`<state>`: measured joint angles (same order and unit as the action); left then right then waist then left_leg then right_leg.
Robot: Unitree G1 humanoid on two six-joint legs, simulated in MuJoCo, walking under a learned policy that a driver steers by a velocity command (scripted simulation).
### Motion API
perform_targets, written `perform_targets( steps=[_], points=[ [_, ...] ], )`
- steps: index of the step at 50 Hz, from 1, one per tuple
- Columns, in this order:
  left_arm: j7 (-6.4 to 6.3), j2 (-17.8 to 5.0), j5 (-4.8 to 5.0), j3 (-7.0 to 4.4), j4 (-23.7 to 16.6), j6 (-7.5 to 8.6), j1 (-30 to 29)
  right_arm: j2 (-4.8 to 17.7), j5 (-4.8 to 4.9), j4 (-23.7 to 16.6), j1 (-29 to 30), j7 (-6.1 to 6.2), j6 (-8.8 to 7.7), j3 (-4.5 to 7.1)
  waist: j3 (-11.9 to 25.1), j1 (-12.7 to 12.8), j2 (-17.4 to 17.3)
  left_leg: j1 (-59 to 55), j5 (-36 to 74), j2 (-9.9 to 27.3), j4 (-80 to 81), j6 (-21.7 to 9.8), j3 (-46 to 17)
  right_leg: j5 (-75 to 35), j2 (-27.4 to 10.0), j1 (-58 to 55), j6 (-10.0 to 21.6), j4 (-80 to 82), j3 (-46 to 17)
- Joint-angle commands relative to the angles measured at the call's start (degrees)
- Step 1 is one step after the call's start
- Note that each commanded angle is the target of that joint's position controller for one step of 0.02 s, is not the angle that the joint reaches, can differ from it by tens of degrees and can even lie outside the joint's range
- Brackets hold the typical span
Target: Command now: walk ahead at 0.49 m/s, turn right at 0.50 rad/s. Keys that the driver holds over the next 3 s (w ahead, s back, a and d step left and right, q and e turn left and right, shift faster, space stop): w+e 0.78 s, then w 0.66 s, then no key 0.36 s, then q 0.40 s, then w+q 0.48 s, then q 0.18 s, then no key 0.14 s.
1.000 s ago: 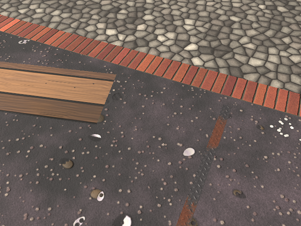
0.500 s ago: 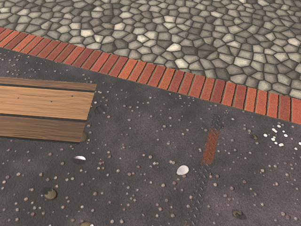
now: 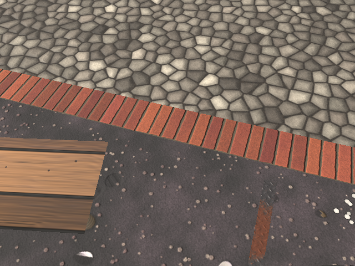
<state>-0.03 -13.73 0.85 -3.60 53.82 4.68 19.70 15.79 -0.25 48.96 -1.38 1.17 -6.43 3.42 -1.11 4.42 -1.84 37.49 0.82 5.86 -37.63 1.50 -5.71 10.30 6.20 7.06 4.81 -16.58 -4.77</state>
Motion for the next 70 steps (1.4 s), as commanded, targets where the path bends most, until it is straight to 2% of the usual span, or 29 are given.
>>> perform_targets(
  steps=[1,6,7,8,9,10,11,12,15,24,29,31,33,34,35,36,37,39,42,46,50,56,59,60,61,62,63,65,70],
  points=[
    [-0.77,-9.8,0.6,-2.21,-3.2,0.29,0.4,2.7,0.68,-4.4,4.8,-0.62,-0.65,0.16,-1.4,-0.3,5.9,-9.4,6.1,-3.9,6.5,0.9,2.8,-2.1,-12.7,9.0,7.4,5.8,-10.3],
    [-1.41,-10.1,0.51,-2.7,-4.0,-0.93,0.9,6.6,1.22,-5.8,3.6,-1.6,-2.03,1.11,0.7,-2.9,7.9,-14.8,-3.5,-4.7,12.9,-0.9,1.4,-4.3,-15.3,0.4,5.8,-3.9,-17.3],
    [-1.38,-8.9,0.33,-2.34,-4.7,-1.07,0.3,7.9,1.02,-4.5,-1.8,-1.42,-2.35,1.86,3.3,-5.6,8.0,-22.1,-4.8,-4.7,14.7,-2.4,2.1,-7.3,-13.1,1.2,4.5,-8.7,-16.9],
    [-1.04,-6.1,-0.18,-1.32,-6.1,-0.88,-0.7,10.6,0.08,-3.2,-10.4,-1.09,-2.7,2.81,10.4,-9.6,5.5,-35.8,-6.1,1.2,12.9,-5.7,-2.5,-6.5,-9.6,6.2,2.7,-21.2,-13.7],
    [-0.83,-2.1,0.1,-0.24,-7.5,-0.23,4.5,15.9,-0.79,-2.3,-18.6,-0.65,-2.21,4.16,19.7,-9.4,-7.4,-57.3,-10.3,14.6,13.5,-12.8,-21.3,9.0,-1.7,23.1,-1.6,-40.6,-5.2],
    [-0.73,-3.5,1.53,0.1,-8.6,0.21,7.6,14.6,0.0,-0.7,-20.6,-1.17,-1.34,4.04,22.2,-8.0,-18.9,-61.9,-21.8,20.9,19.3,-17.2,-39.6,24.8,-2.6,36.1,-2.3,-52.5,-3.6],
    [-0.93,-9.5,2.08,-1.31,-8.0,0.0,4.4,8.4,0.2,-2.7,-16.6,-1.28,-1.18,2.45,14.2,-8.8,-9.6,-54.9,-26.5,18.1,20.5,-14.6,-33.0,20.5,-6.3,39.6,-2.3,-57.5,-5.5],
    [-1.04,-10.4,1.6,-1.73,-8.8,-0.43,0.0,6.1,0.21,-3.4,-13.3,-1.27,-0.81,1.74,8.3,-8.6,-4.5,-47.0,-22.1,15.3,21.1,-12.0,-23.0,15.3,-8.6,39.1,-2.5,-57.5,-3.5],
    [-0.53,-7.1,0.86,-2.01,-10.2,-1.52,-2.2,4.1,-0.6,-2.9,-8.4,-1.4,-0.44,0.98,1.2,-5.2,-4.7,-32.5,-10.1,9.4,26.4,-10.1,-8.2,7.5,-13.0,33.0,-3.1,-51.1,-2.0],
    [1.63,-3.7,0.54,-0.76,-16.5,-1.96,-13.0,8.5,0.12,-0.9,-11.5,-0.58,-0.16,2.6,-1.2,-7.2,-1.6,-33.5,4.2,8.1,29.9,-10.8,10.0,-11.6,-12.9,32.7,-3.9,-28.8,2.7],
    [3.3,-4.3,0.64,-0.61,-20.7,-2.18,-20.1,10.8,1.38,0.4,-15.5,-0.42,1.47,3.27,-3.5,-8.7,-1.5,-40.9,9.1,10.8,26.7,-9.0,14.0,-7.5,-11.1,32.2,-1.5,-20.9,6.6],
    [3.6,-6.1,0.48,-1.45,-21.4,-2.44,-18.6,12.5,1.72,0.1,-15.2,-0.18,2.27,3.72,-1.4,-6.5,-3.3,-42.9,26.0,11.1,20.2,-7.9,16.1,-1.7,-7.9,26.7,0.7,-19.8,9.6],
    [3.25,-10.1,0.61,-3.86,-18.7,-2.74,-6.4,13.4,1.98,-0.4,-14.3,0.25,3.22,3.88,5.7,0.9,-3.4,-39.8,38.2,9.2,2.6,-6.0,18.7,-1.5,-2.9,9.3,4.1,-16.1,12.1],
    [2.14,-14.2,0.64,-5.95,-15.9,-3.24,3.8,11.9,1.15,-1.2,-14.8,0.47,3.05,3.18,10.9,5.5,0.1,-27.4,27.0,7.1,-13.2,-3.5,19.0,-3.3,-4.8,-8.8,6.8,-14.9,6.2],
    [1.32,-21.1,1.13,-6.88,-15.7,-3.16,3.7,3.1,-1.48,-4.5,-19.3,-0.34,1.76,0.47,14.4,-0.9,16.4,-0.9,-28.2,-3.1,-34.1,-0.1,16.8,0.5,-20.3,-28.0,15.6,-12.2,-23.7],
    [1.6,-18.7,0.46,-5.7,-17.8,-2.21,6.0,5.8,0.59,-6.0,-15.8,-1.19,-0.86,0.28,24.7,1.8,13.0,7.0,-36.6,-7.1,-43.4,-0.3,2.2,9.2,-26.6,-33.0,21.2,-2.2,-44.5],
    [1.89,-14.7,-0.09,-4.55,-17.0,-1.45,4.5,9.1,2.89,-7.8,-9.5,-1.71,-2.06,1.22,17.1,3.2,8.6,12.5,-30.8,-4.1,-43.3,-1.5,0.5,5.9,-24.6,-29.1,17.6,-0.7,-36.4],
    [1.78,-11.0,0.24,-3.32,-17.9,-0.91,-3.4,8.6,1.04,-7.1,-8.9,-1.12,-2.58,1.08,7.6,-1.9,2.3,7.0,-22.5,0.3,-33.5,-2.1,0.9,-3.2,-19.6,-11.4,13.5,-0.4,-23.0],
    [1.29,-8.7,-0.74,-2.32,-18.9,-0.6,-7.8,8.0,0.15,-6.2,-12.4,-1.33,-0.31,1.57,5.1,-6.0,3.5,-1.8,-18.5,2.4,-26.4,-0.5,1.8,-14.5,-17.2,1.5,12.9,3.0,-15.4],
    [-0.01,-10.1,-0.46,-2.53,-16.4,-0.23,-4.4,4.8,-0.55,-8.1,-6.8,-1.28,0.56,0.51,2.0,-4.3,4.0,-1.2,-5.7,1.7,-13.4,1.6,3.5,-18.7,-14.4,5.6,11.4,5.3,-7.5],
    [-0.33,-10.4,-0.02,-2.35,-14.2,-0.25,-0.6,3.5,0.19,-9.8,0.5,-2.18,0.18,-0.25,0.0,-0.7,5.2,-4.9,8.3,-1.2,1.1,0.8,4.9,-10.9,-12.9,5.5,8.4,5.3,-4.7],
    [-0.57,-11.1,0.07,-2.5,-11.0,-1.35,4.2,5.1,0.59,-12.8,5.0,-3.82,-0.56,0.19,-1.9,0.3,6.2,-0.8,-0.6,-3.0,8.6,-3.1,4.5,-15.2,-18.6,-7.7,7.3,-0.8,-9.6],
    [-0.83,-11.2,0.07,-2.3,-11.2,-2.24,2.0,8.0,0.33,-10.2,-6.2,-3.54,-0.8,1.86,4.7,-6.1,7.3,-17.7,-2.6,-6.3,11.2,-6.7,7.8,-35.0,-15.5,-7.8,4.5,-12.9,-6.9],
    [-0.9,-9.4,-0.53,-1.38,-12.3,-2.24,1.3,10.9,-0.34,-8.6,-15.6,-3.2,-0.85,2.73,12.7,-10.2,4.9,-33.8,2.5,0.0,7.9,-10.2,1.8,-29.7,-12.4,0.2,2.4,-26.1,-4.2],
    [-0.7,-4.7,-0.15,-0.03,-12.6,-1.36,9.1,15.5,-0.94,-7.1,-23.2,-3.01,-0.4,4.08,22.4,-9.4,-8.3,-57.0,-5.3,13.6,9.5,-19.6,-21.7,-4.9,-3.4,21.9,-2.5,-49.4,0.0],
    [-0.37,-6.2,0.17,0.08,-12.1,-0.46,8.8,11.8,0.68,-5.9,-25.2,-3.46,0.08,3.15,24.5,-10.4,-13.6,-60.5,-16.8,17.1,18.4,-21.4,-36.9,22.9,-1.2,32.0,-2.9,-57.3,-4.4],
    [-0.02,-10.3,1.26,-1.07,-13.1,-0.13,3.2,8.6,1.37,-6.5,-21.4,-3.2,0.45,2.15,14.2,-10.7,-7.9,-53.6,-24.6,15.4,19.8,-18.4,-30.9,20.5,-4.7,38.0,-2.6,-61.6,-4.8],
    [-0.01,-9.8,0.43,-0.97,-14.9,0.07,-3.9,6.2,0.28,-7.6,-14.4,-2.98,1.23,1.08,3.2,-7.7,-0.7,-36.4,-21.0,10.6,23.3,-15.6,-18.7,11.4,-9.9,36.7,-2.4,-55.2,-0.8],
    [-0.49,-6.4,-0.33,-0.75,-13.7,-1.44,-1.9,6.4,-0.05,-6.9,-12.7,-2.95,0.26,1.14,0.8,-3.6,-2.9,-25.7,-6.3,6.5,29.3,-16.3,-7.5,3.0,-13.5,30.7,-4.5,-43.1,0.6]
  ],
)
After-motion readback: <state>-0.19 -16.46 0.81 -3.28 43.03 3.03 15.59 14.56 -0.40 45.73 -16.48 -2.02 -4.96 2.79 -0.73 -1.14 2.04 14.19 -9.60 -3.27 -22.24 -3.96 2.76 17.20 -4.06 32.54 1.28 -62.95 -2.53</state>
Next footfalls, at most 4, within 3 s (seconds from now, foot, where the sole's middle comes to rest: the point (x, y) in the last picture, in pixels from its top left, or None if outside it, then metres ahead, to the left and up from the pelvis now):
0.16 left None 0.28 0.15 -0.78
0.68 right None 0.48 -0.18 -0.78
1.20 left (242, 185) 0.84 -0.16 -0.78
1.66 right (319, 172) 0.93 -0.50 -0.78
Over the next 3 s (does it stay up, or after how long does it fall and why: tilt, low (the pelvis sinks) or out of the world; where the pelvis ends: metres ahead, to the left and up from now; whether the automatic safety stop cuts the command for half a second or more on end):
stays up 1.13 -0.33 -0.03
